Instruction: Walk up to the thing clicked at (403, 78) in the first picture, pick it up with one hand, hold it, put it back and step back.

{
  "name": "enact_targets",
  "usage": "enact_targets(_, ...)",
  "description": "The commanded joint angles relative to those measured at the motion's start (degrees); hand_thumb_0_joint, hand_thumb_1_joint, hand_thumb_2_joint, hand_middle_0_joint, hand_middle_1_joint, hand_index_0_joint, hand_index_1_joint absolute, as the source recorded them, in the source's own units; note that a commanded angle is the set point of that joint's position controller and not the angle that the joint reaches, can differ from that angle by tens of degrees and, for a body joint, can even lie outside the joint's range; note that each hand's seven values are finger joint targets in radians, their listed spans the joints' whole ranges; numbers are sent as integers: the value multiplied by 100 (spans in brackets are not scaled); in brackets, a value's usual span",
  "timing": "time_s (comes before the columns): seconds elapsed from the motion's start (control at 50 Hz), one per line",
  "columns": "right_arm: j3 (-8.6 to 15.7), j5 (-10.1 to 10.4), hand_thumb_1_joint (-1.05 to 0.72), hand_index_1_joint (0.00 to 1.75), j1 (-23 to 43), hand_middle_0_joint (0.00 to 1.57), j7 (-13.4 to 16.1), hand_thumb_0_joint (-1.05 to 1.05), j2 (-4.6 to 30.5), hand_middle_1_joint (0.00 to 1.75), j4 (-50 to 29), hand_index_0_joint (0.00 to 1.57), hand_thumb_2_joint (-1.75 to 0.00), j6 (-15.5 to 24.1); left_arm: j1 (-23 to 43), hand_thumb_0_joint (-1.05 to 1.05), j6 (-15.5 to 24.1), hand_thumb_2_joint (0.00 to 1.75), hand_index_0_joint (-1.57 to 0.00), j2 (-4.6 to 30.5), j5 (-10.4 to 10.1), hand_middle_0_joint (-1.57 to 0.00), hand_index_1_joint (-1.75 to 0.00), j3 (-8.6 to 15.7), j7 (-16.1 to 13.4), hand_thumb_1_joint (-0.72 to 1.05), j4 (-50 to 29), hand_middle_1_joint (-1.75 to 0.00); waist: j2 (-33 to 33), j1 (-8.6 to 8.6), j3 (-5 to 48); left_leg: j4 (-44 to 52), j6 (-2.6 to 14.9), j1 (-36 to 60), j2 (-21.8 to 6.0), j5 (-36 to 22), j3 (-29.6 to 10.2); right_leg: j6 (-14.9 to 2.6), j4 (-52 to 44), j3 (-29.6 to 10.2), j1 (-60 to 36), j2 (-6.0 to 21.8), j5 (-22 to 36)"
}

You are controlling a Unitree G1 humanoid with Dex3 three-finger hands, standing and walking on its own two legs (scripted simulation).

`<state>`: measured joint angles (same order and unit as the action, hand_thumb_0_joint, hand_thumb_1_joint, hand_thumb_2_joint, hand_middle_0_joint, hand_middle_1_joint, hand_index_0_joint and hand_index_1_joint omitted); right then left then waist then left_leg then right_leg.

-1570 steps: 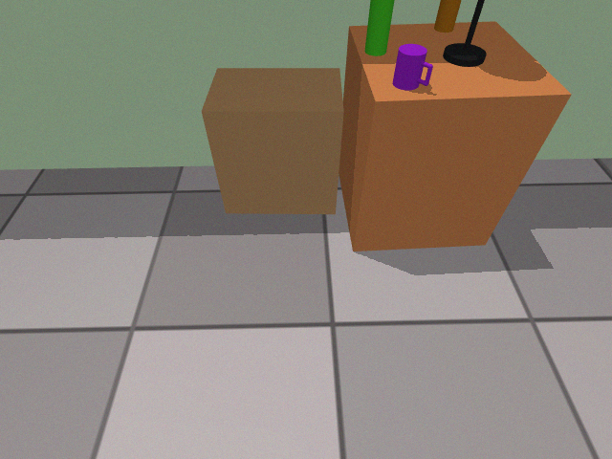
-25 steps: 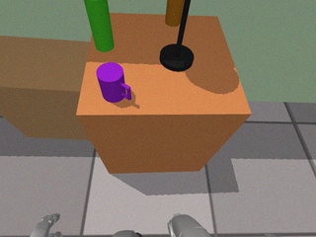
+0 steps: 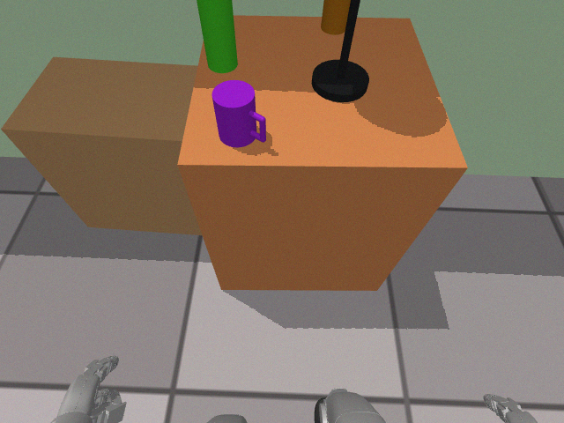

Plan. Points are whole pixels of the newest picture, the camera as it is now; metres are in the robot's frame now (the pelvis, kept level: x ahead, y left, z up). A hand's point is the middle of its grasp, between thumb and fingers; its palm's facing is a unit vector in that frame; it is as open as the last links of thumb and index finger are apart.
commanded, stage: step back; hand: left
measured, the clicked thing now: (242, 118) +0.64 +0.08 -0.01
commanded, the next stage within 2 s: none
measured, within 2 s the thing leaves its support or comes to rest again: neither
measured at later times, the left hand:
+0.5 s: hand out of the picture -0.04 +0.24 -0.14, palm faces -0.13 -0.91 -0.39, open 7.4 cm
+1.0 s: hand out of the picture -0.16 +0.21 -0.14, palm faces -0.02 -0.95 -0.32, open 7.4 cm
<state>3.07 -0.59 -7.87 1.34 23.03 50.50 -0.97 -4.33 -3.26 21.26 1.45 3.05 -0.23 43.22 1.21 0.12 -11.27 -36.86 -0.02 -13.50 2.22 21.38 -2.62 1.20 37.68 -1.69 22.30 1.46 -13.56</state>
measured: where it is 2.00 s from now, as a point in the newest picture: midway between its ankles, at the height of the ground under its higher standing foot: outside the picture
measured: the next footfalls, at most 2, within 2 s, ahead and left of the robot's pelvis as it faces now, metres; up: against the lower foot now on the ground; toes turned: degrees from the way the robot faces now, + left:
right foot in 0.46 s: -0.12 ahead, -0.14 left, +0.00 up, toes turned -4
left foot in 0.86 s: -0.24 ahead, +0.07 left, +0.00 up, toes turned -1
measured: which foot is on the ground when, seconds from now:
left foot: down 0.00-0.50, up 0.52-0.84, down 0.86-1.00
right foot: down 0.00-0.02, up 0.04-0.44, down 0.46-0.88, up 0.90-1.00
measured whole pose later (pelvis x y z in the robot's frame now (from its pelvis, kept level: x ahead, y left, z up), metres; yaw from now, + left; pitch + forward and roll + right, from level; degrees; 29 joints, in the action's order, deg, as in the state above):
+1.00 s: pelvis -0.30 -0.04 +0.01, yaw +0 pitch -3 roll -1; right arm 1.9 -2.9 -13.1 1.4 20.8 50.0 -0.9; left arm -6.5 -6.2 21.1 1.5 4.3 0.6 44.0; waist 2.4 1.3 -9.0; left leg -36.8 1.6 -16.3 0.2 17.7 -1.1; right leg -0.6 67.7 -6.6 30.3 -6.0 -28.8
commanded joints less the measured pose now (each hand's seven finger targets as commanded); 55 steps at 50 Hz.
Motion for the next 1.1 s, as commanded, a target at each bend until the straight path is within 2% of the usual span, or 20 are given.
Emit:
enact_targets(0.0,496,-252,-90,30,-311,20,26,0,1816,30,-337,20,-90,145,-223,0,-15,90,-20,866,-66,-20,-30,343,-86,90,-474,-30,-1234,-27,1296,1878,742,863,-2066,-2638,-2504,-304,1515,-471,934,-993,-1946)
enact_targets(0.02,556,-155,-90,30,-266,20,12,0,2097,30,-453,20,-90,141,80,0,-23,90,-20,1132,43,-20,-30,479,-171,90,-454,-30,-1386,362,1158,2039,1611,-343,-2789,-2405,-3052,-176,2555,-1004,337,-839,-2541)
enact_targets(0.04,539,-151,-90,30,7,20,41,0,1950,30,-475,20,-90,180,128,0,-18,90,-20,1280,52,-20,-30,504,-172,90,-388,-30,-1152,231,938,2067,1701,-635,-2745,-2191,-2987,-193,3192,-1157,303,-683,-2224)
enact_targets(0.1,340,-184,-90,30,610,20,69,0,1265,30,-628,20,-90,209,-665,0,-25,90,-20,1154,-84,-20,-30,529,-93,90,-74,-30,-841,-385,922,1533,966,110,-1531,-3040,-960,-247,3672,-1230,791,-886,-1314)
enact_targets(0.26,454,-73,-90,30,-440,20,123,0,1256,30,-645,20,-90,179,-548,0,36,90,-20,1046,28,-20,-30,480,-53,90,-211,-30,-965,242,1515,973,1387,1756,-1752,-3622,-970,164,1914,-766,821,-547,-1536)
enact_targets(0.34,500,-119,-90,30,-99,20,93,0,1466,30,-847,20,-90,118,-849,0,37,90,-20,1049,21,-20,-30,490,17,90,-65,-30,-1259,101,1555,1021,1309,751,-1831,-2836,-893,10,835,-226,-210,-274,-1460)
enact_targets(0.42,462,-68,-90,30,333,20,64,0,1502,30,-945,20,-90,26,-1803,0,59,90,-20,1079,66,-20,-30,580,120,90,386,-30,-1177,-322,1747,752,824,-361,-1576,-1553,-763,-326,-971,42,-1549,-191,-276)
enact_targets(0.44,395,-23,-90,30,313,20,58,0,1289,30,-960,20,-90,4,-1727,0,88,90,-20,1308,136,-20,-30,638,115,90,332,-30,-511,-339,1549,306,500,-958,-1154,-856,-533,-519,-1313,-708,-1555,138,-475)
enact_targets(0.46,312,26,-90,30,273,20,75,0,978,30,-1015,20,-90,-9,-1485,0,106,90,-20,1758,189,-20,-30,743,134,90,151,-30,849,-332,1129,-761,101,-1943,-119,527,-204,-969,-1854,-2403,-1325,1153,-778)
enact_targets(0.48,377,23,-90,30,342,20,194,0,1041,30,-973,20,-90,-31,-847,0,70,90,-20,2233,175,-20,-30,790,140,90,-118,-30,1582,-457,802,-2301,-70,-1446,293,1488,-154,-1784,-2408,-3067,317,2080,-1061)
enact_targets(0.5,444,8,-90,30,154,20,214,0,1248,30,-819,20,-90,-36,-318,0,89,90,-20,2145,170,-20,-30,777,93,90,-298,-30,1548,-255,419,-2980,-24,-1095,71,1331,-480,-1856,-2626,-3207,1121,2179,-1322)
enact_targets(0.58,271,61,-90,30,-555,20,167,0,993,30,-444,20,-90,41,117,0,109,90,-20,1282,135,-20,-30,617,23,90,-417,-30,831,82,802,-3186,-42,-1410,484,386,-548,-964,-1567,-855,-243,703,692)
enact_targets(0.7,201,-38,-90,30,-398,20,206,0,892,30,-610,20,-90,151,-633,0,87,90,-20,1166,167,-20,-30,593,-96,90,-481,-30,1049,-411,1324,-1617,-176,-1747,113,1062,-95,-1435,-1045,-1088,-2204,1246,2333)
enact_targets(0.76,227,-75,-90,30,-786,20,161,0,887,30,-542,20,-90,167,-479,0,48,90,-20,1256,117,-20,-30,570,-133,90,-583,-30,1192,-256,1598,-316,-10,-1058,-183,758,9,-1371,-734,-1214,-2131,1393,2629)
enact_targets(0.82,317,-77,-90,30,-1310,20,120,0,985,30,-254,20,-90,157,-198,0,-74,90,-20,1295,24,-20,-30,487,-53,90,-678,-30,492,78,1713,1239,209,97,-74,-971,312,-856,-266,-754,-1226,953,1137)
enact_targets(0.86,492,-250,-90,30,-964,20,104,0,1815,30,-406,20,-90,144,-141,0,-73,90,-20,897,-10,-20,-30,388,-1,90,-773,-30,-1508,21,1356,1796,1076,441,-2097,-1569,-2562,-275,1406,22,860,-375,-1640)
enact_targets(0.88,577,-238,-90,30,-540,20,95,0,2220,30,-599,20,-90,123,145,0,-97,90,-20,1206,58,-20,-30,545,-72,90,-795,-30,-1424,228,1132,2014,1863,-852,-2865,-1499,-3083,-156,2671,-570,467,-467,-2374)
enact_targets(0.9,571,-227,-90,30,-76,20,156,0,2115,30,-710,20,-90,190,101,0,-115,90,-20,1397,77,-20,-30,606,-74,90,-692,-30,-1281,56,840,2060,1976,-1363,-3022,-1623,-3199,-160,3534,-1036,186,-322,-2226)
enact_targets(0.96,325,-253,-90,30,270,20,185,0,1350,30,-780,20,-90,219,-463,0,-156,90,-20,1179,-41,-20,-30,616,-3,90,-301,-30,-433,-340,896,1460,1254,-804,-1742,-2676,-1104,-158,4127,-1107,559,-798,-1383)
enact_targets(1.08,374,-167,-90,30,-277,20,138,0,1322,30,-718,20,-90,121,-491,0,28,90,-20,1011,16,-20,-30,455,25,90,-262,-30,-1116,78,1307,814,1422,933,-1612,-2910,-715,146,1764,-477,675,-364,-1655)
